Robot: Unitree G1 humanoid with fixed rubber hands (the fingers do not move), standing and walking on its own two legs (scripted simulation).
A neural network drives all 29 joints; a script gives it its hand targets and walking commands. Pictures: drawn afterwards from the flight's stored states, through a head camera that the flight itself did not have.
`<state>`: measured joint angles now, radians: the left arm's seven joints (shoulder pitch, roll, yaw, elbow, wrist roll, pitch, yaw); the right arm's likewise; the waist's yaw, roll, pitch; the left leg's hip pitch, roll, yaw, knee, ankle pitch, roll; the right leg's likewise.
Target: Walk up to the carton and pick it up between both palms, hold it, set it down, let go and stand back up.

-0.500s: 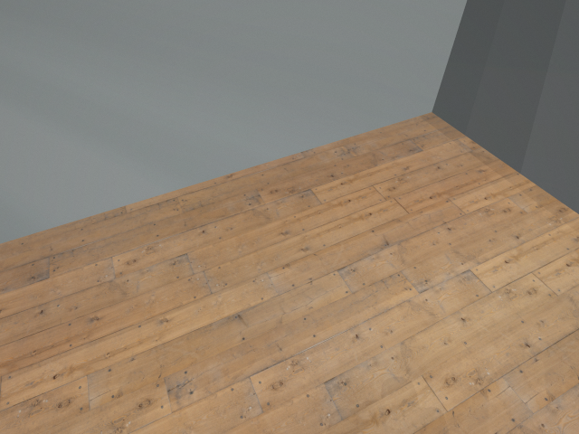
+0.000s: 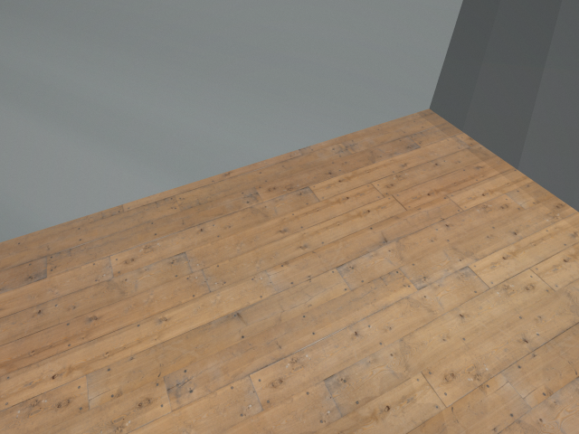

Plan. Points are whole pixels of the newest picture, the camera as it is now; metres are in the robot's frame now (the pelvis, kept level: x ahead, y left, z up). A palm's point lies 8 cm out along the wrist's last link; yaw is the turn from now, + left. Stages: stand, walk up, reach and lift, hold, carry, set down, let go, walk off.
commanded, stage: stand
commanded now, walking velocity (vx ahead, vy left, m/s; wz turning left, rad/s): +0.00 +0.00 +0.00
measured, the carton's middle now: out of the picture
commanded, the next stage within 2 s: none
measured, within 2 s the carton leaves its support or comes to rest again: neither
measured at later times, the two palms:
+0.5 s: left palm out of the picture -0.01 +0.22 -0.15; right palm out of the picture -0.01 -0.21 -0.15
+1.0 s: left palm out of the picture -0.03 +0.22 -0.15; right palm out of the picture -0.01 -0.21 -0.14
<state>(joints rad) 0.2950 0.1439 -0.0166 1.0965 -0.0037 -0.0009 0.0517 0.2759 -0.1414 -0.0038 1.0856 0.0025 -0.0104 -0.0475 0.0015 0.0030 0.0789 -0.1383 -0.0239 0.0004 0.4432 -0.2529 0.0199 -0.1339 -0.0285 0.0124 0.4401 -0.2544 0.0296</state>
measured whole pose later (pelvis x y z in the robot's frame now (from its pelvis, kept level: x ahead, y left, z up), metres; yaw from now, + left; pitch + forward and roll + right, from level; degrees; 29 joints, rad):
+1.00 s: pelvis -0.01 +0.01 +0.00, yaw +0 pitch -3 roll +0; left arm 0.32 0.14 -0.01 1.12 0.00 0.00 0.05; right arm 0.29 -0.14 -0.01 1.08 0.01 -0.01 -0.05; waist 0.00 0.00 0.06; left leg -0.15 -0.04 0.00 0.44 -0.24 0.03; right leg -0.14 -0.04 0.02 0.44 -0.24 0.04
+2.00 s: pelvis +0.00 +0.01 +0.00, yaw +0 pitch -2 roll +0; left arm 0.29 0.14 -0.02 1.12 0.00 0.00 0.05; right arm 0.29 -0.14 0.00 1.09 0.00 -0.02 -0.05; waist 0.01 0.00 0.07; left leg -0.14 -0.03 0.00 0.43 -0.25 0.03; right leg -0.13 -0.04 0.01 0.43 -0.25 0.04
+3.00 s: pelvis -0.04 -0.05 -0.02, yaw +7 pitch -1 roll +2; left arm 0.02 0.27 0.05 0.97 0.00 0.07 0.04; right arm 0.21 -0.19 -0.05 0.97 -0.06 0.00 -0.09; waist -0.03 -0.03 0.16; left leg -0.34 -0.04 -0.13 0.59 -0.24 -0.04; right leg -0.44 0.00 0.10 0.94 -0.44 0.02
